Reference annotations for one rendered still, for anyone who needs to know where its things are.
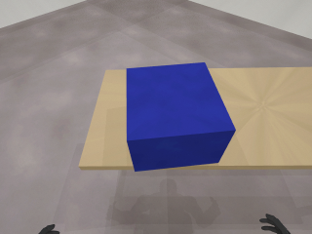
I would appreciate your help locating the robot left hand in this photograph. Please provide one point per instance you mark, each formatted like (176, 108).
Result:
(49, 230)

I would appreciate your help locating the carton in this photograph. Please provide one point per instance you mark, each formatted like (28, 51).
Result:
(175, 117)

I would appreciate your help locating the robot right hand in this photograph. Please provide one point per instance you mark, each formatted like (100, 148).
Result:
(278, 227)

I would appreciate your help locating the table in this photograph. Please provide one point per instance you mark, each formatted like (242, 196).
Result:
(270, 108)

